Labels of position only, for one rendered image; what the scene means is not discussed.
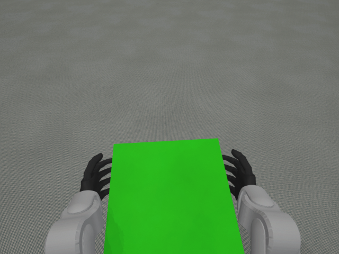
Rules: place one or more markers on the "robot left hand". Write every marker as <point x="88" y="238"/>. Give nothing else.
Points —
<point x="92" y="176"/>

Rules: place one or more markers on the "robot right forearm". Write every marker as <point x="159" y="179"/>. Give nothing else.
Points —
<point x="271" y="231"/>

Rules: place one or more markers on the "robot right hand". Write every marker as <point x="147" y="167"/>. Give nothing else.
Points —
<point x="242" y="172"/>

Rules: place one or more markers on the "robot left forearm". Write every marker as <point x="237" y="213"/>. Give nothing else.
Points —
<point x="79" y="224"/>

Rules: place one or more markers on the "carton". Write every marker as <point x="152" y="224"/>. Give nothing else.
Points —
<point x="170" y="197"/>

